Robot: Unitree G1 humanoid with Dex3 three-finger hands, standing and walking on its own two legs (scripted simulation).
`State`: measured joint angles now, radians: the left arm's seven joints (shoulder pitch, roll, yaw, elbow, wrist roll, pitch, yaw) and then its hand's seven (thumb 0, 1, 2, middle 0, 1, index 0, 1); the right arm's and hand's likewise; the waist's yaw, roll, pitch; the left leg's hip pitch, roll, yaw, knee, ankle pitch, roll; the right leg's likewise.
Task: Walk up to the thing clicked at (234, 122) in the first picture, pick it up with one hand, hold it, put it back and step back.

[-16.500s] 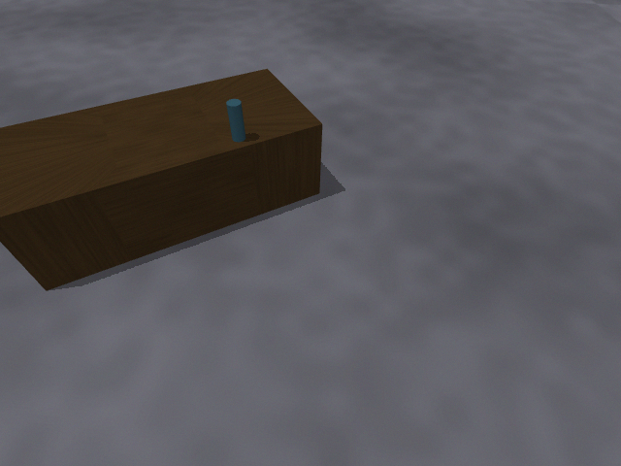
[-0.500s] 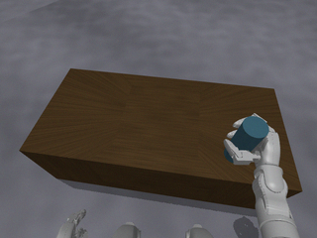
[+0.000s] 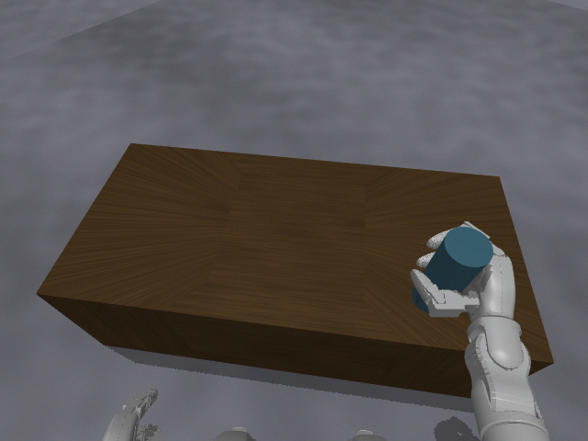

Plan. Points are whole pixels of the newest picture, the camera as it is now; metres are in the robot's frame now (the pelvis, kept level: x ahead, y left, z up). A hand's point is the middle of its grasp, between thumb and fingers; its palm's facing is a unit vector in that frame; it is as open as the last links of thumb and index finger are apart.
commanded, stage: hold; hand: right
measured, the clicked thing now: (446, 275) +0.33 -0.18 +0.05
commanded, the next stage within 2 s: none
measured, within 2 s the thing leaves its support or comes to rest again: neither
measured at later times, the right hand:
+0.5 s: hand (443, 276) +0.32 -0.16 +0.07, palm faces +0.12 +0.99 -0.02, open 7.7 cm
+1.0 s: hand (443, 284) +0.31 -0.16 +0.06, palm faces +0.13 +0.99 -0.01, open 7.7 cm
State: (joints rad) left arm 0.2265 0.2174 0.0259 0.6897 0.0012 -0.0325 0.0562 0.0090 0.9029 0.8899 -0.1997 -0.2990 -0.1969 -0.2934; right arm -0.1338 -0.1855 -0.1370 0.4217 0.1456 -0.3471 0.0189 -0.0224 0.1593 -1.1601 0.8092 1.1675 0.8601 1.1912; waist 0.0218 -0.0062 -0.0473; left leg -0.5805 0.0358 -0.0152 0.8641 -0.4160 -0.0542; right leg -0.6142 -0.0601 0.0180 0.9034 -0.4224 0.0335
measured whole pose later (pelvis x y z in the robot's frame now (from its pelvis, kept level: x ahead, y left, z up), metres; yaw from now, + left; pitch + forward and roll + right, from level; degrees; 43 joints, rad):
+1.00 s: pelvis -0.01 +0.00 +0.01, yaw +0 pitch +5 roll +1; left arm 0.22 0.21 0.02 0.70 0.00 -0.06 0.06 0.01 0.90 0.90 -0.21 -0.31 -0.20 -0.30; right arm -0.09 -0.17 -0.11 0.39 0.15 -0.34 0.00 -0.02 0.16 -1.16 0.81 1.17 0.86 1.19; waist 0.02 -0.01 -0.02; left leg -0.50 0.04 -0.01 0.79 -0.37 -0.05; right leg -0.53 -0.06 0.02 0.83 -0.38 0.04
